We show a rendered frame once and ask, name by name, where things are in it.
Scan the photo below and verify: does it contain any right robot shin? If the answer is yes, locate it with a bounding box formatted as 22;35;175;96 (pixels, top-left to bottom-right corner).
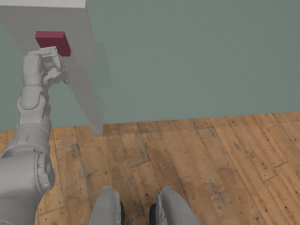
155;187;171;225

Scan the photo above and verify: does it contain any panel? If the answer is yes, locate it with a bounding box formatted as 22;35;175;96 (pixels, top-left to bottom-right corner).
0;0;103;135

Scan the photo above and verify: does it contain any left robot forearm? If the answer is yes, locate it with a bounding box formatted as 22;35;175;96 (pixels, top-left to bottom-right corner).
0;85;52;158

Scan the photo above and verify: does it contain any left robot hand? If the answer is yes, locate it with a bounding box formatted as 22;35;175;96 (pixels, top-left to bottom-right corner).
22;46;69;92

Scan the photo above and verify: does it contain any left robot thigh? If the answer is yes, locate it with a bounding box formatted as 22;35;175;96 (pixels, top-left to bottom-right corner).
87;189;121;225

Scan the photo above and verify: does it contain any left robot upper arm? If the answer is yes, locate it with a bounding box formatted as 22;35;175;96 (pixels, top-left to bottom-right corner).
0;151;55;225

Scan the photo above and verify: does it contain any button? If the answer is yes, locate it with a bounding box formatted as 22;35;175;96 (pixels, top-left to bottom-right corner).
35;31;71;57

